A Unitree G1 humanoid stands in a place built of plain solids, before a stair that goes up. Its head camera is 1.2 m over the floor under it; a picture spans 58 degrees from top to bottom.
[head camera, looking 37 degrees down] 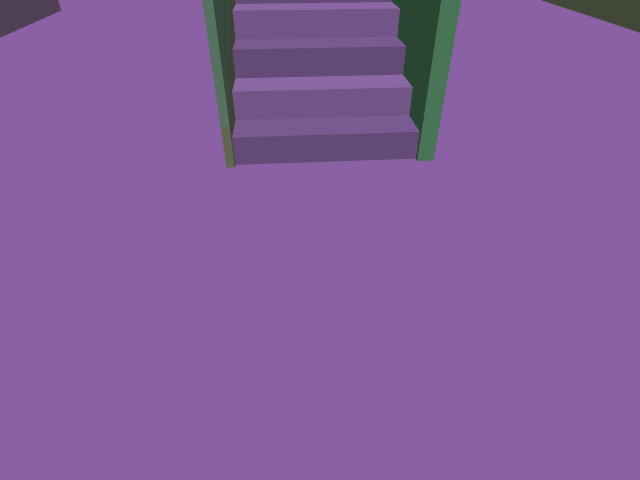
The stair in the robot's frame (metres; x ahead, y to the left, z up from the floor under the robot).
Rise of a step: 0.18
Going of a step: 0.26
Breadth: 1.10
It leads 4 degrees to the left of straight ahead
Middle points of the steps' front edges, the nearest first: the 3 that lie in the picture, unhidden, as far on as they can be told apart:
2.38 -0.04 0.18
2.64 -0.02 0.35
2.90 0.00 0.53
